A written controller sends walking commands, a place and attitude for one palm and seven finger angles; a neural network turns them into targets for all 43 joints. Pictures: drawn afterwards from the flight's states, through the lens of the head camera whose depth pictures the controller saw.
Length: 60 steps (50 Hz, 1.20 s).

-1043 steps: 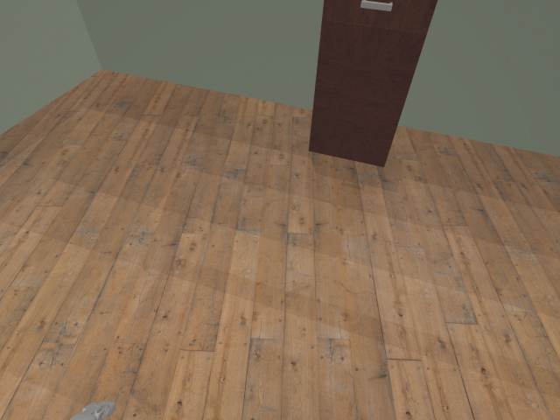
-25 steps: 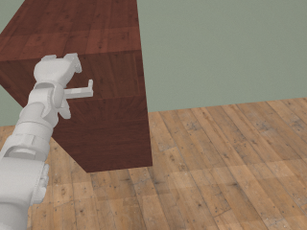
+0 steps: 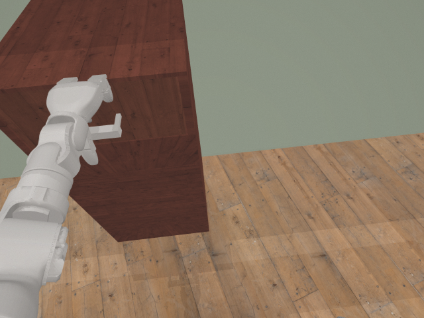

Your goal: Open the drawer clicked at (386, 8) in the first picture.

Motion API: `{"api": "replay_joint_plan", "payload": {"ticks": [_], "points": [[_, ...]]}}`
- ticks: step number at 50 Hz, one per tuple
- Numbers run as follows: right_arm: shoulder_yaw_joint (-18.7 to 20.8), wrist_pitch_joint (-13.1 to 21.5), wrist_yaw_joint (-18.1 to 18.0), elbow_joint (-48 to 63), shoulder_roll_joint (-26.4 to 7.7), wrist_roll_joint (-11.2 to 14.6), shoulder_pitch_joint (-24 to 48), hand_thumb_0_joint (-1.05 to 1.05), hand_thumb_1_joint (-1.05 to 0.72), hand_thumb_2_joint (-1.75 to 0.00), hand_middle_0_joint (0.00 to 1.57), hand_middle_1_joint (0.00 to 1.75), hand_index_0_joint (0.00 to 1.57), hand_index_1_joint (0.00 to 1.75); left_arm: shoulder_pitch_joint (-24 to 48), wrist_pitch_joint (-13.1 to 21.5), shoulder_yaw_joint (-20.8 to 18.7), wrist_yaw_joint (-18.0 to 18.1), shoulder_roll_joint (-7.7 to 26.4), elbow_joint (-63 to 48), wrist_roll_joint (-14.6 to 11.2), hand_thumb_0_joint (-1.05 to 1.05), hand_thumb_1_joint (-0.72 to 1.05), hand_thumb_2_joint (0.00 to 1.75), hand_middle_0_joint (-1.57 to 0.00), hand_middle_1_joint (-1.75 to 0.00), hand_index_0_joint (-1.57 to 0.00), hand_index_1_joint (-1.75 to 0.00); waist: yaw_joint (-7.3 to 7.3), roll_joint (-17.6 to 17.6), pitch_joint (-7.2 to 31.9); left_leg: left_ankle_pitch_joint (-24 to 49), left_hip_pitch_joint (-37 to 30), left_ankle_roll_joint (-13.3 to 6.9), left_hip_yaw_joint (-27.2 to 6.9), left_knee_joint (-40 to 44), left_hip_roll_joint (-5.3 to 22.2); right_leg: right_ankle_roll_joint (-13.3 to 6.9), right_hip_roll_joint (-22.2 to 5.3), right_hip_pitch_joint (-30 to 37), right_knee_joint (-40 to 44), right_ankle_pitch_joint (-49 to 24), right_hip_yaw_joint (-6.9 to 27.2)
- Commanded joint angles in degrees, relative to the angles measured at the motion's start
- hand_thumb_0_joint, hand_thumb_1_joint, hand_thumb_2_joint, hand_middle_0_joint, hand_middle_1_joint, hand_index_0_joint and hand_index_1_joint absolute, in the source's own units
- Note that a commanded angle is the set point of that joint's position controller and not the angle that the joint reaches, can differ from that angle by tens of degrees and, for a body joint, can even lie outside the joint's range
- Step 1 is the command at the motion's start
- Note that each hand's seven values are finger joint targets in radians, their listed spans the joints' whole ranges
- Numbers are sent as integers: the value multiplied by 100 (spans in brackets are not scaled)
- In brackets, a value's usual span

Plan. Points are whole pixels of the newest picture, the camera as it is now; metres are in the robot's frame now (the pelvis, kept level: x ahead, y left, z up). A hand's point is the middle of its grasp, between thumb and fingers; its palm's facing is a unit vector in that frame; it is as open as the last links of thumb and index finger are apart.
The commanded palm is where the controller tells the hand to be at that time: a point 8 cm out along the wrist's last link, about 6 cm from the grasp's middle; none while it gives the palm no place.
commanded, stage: re-aim the fingers above the handle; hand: left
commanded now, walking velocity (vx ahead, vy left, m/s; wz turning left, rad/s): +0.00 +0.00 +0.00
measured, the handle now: (93, 126) +0.51 +0.27 +0.05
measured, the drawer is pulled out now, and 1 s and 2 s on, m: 0.00 0.00 0.00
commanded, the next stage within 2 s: lower the fingers behind the handle in 0.12 s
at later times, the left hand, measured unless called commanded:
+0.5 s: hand (83, 124) +0.47 +0.25 +0.10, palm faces +0.00 +0.01 -1.00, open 13.6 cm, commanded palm +0.45 +0.27 +0.14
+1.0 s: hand (81, 140) +0.47 +0.28 +0.06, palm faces +0.01 -0.01 -1.00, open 13.8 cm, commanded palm +0.44 +0.27 +0.11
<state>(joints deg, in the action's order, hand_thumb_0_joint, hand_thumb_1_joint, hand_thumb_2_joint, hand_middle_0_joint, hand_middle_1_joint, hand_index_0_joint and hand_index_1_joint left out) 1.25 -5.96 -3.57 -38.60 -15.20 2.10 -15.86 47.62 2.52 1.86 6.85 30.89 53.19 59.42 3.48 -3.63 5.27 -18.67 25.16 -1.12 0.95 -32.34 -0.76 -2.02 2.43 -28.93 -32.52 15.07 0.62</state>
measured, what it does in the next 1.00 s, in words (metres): stands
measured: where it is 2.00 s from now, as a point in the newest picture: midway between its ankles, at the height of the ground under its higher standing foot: outside the picture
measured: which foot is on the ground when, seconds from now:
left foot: down 0.00-1.00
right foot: down 0.00-1.00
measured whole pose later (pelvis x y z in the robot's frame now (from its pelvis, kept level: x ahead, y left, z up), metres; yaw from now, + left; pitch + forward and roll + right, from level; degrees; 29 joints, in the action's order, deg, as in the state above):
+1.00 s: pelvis -0.01 +0.02 -0.01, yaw +0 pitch +16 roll -1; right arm 3.0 -4.5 -2.2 -40.4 -15.1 0.8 -20.0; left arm 46.6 5.5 1.6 14.0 31.6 56.1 61.1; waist 4.1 -2.4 6.5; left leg -21.1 34.1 -2.8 0.9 -39.6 -1.5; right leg -0.4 1.7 -36.3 -36.9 16.1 0.4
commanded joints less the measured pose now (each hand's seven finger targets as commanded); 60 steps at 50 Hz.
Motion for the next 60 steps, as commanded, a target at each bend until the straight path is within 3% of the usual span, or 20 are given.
{"api": "replay_joint_plan", "payload": {"ticks": [1, 4, 6, 9, 12, 17, 20, 22, 26, 28, 30, 32, 35, 37, 40, 45, 46, 49, 54, 60], "points": [[263, 156, -83, 515, -859, 33, -270, 0, -90, -90, 20, 30, 20, 30, 2415, -158, -607, 135, 2014, -852, -11, 0, -50, 30, -30, -120, -30, -120, -48, 458, 1868, 1780, -174, -158, 137, 193, -108, 105, -157, 1642, 247, -1911, 63], [271, 179, -125, 524, -876, 36, -289, 0, -90, -90, 20, 30, 20, 30, 2464, -81, -705, 119, 2210, -811, 13, 0, -50, 30, -30, -120, -30, -120, -23, 444, 1903, 1585, -89, -177, 142, 173, -113, 121, -178, 1658, 263, -1756, 134], [281, 209, -122, 536, -859, 32, -346, 0, -90, -90, 20, 30, 20, 30, 2585, -4, -516, 99, 2004, -931, 23, 0, -50, 30, -30, -120, -30, -120, 18, 267, 1967, 1630, -205, -169, 132, 161, -115, 108, -172, 1534, 254, -1732, 105], [298, 222, -134, 481, -888, 23, -419, 0, -90, -90, 20, 30, 20, 30, 2594, 75, -730, 119, 2276, -854, 11, 0, -50, 30, -30, -120, -30, -120, 28, 268, 2054, 1608, -148, -177, 121, 87, -115, 114, -169, 1545, 226, -1729, 146], [312, 222, -119, 471, -870, 17, -486, 0, -90, -90, 20, 30, 20, 30, 2582, 89, -587, 123, 2051, -818, -25, 0, -50, 30, -30, -120, -30, -120, 61, 262, 2106, 1719, -178, -167, 120, 44, -117, 101, -158, 1494, 208, -1780, 117], [313, 209, -93, 434, -919, 31, -549, 0, -90, -90, 20, 30, 20, 30, 2417, 34, -494, 169, 1899, -515, -41, 0, -50, 30, -30, -120, -30, -120, 105, 477, 1800, 1563, -18, -163, 102, 47, -104, 94, -133, 1232, 222, -1549, 66], [311, 210, -67, 454, -916, 25, -577, 0, -90, -90, 20, 30, 20, 30, 2289, -7, -496, 208, 1917, -473, -6, 0, -50, 30, -30, -120, -30, -120, 23, 300, 1878, 1558, -23, -150, 101, 39, -111, 77, -128, 1182, 157, -1495, 48], [315, 195, -70, 433, -943, 24, -614, 0, -90, -90, 20, 30, 20, 30, 2332, -17, -541, 212, 1976, -387, 7, 0, -50, 30, -30, -120, -30, -120, 77, 524, 1862, 1495, 62, -160, 90, 32, -98, 84, -123, 1212, 184, -1444, 57], [289, 208, -69, 458, -952, 41, -615, 0, -90, -90, 20, 30, 20, 30, 2283, -77, -376, 228, 1843, -197, 54, 0, -50, 30, -30, -120, -30, -120, 102, 498, 1590, 1139, 190, -156, 95, 53, -89, 91, -117, 896, 215, -1042, 43], [310, 233, -85, 458, -952, 29, -661, 0, -90, -90, 20, 30, 20, 30, 2481, 22, -467, 236, 1996, -349, 84, 0, -50, 30, -30, -120, -30, -120, 133, 436, 1818, 1184, 157, -182, 95, -6, -90, 98, -126, 973, 188, -1118, 99], [326, 239, -88, 474, -919, -7, -706, 0, -90, -90, 20, 30, 20, 30, 2311, 120, -632, 291, 2126, -383, 127, 0, -50, 30, -30, -120, -30, -120, 30, 272, 2052, 1378, 112, -173, 94, -61, -99, 73, -113, 1078, 89, -1293, 90], [330, 229, -67, 441, -924, -12, -757, 0, -90, -90, 20, 30, 20, 30, 2213, 121, -488, 305, 1877, -291, 141, 0, -50, 30, -30, -120, -30, -120, 78, 325, 1983, 1457, 107, -152, 53, -76, -82, 51, -87, 934, 70, -1294, 37], [374, 277, -41, 480, -906, -36, -761, 0, -90, -90, 20, 30, 20, 30, 2307, 279, -349, 347, 1634, -641, 77, 0, -50, 30, -30, -120, -30, -120, 101, 73, 2037, 1489, -115, -156, 28, -139, -60, 42, -58, 680, 44, -1198, 24], [408, 286, -56, 451, -921, -69, -824, 0, -90, -90, 20, 30, 20, 30, 2555, 480, -530, 401, 1827, -962, 31, 0, -50, 30, -30, -120, -30, -120, 159, 139, 2260, 1608, -189, -172, -29, -214, -62, 33, -37, 749, 13, -1286, 41], [463, 317, -48, 358, -879, -111, -871, 0, -90, -90, 20, 30, 20, 30, 2627, 680, -723, 605, 1932, -1251, 88, 0, -50, 30, -30, -120, -30, -120, 128, -146, 2494, 1918, -413, -144, -99, -319, -49, 8, -7, 590, -128, -1374, 11], [457, 299, 72, 206, -899, -116, -916, 0, -90, -90, 20, 30, 20, 30, 2169, 360, -441, 827, 1417, -572, 74, 0, -50, 30, -30, -120, -30, -120, 148, 12, 2042, 1982, -252, -72, -136, -338, 0, -6, 33, 161, -156, -1201, -136], [458, 295, 84, 192, -918, -104, -918, 0, -90, -90, 20, 30, 20, 30, 2227, 294, -462, 855, 1493, -541, 106, 0, -50, 30, -30, -120, -30, -120, 154, -44, 1992, 1898, -235, -59, -141, -324, 7, -15, 37, 104, -152, -1119, -141], [494, 291, 130, 194, -889, -126, -963, 0, -90, -90, 20, 30, 20, 30, 2402, 198, -220, 887, 1160, -700, 146, 0, -50, 30, -30, -120, -30, -120, 170, -209, 2312, 2396, -569, -14, -226, -409, 40, -30, 58, 37, -233, -1240, -179], [457, 209, 147, 183, -923, -125, -967, 0, -90, -90, 20, 30, 20, 30, 2187, -67, -162, 797, 1079, -268, 129, 0, -50, 30, -30, -120, -30, -120, 187, 209, 2125, 2323, -335, -40, -179, -407, 37, -10, 55, 128, -219, -1327, -187], [421, 167, 133, 247, -913, -117, -918, 0, -90, -90, 20, 30, 20, 30, 1998, -134, -43, 698, 958, -28, 226, 0, -50, 30, -30, -120, -30, -120, 186, 305, 1780, 1884, -90, -74, -161, -378, 26, -32, 38, -19, -208, -1069, -188]]}}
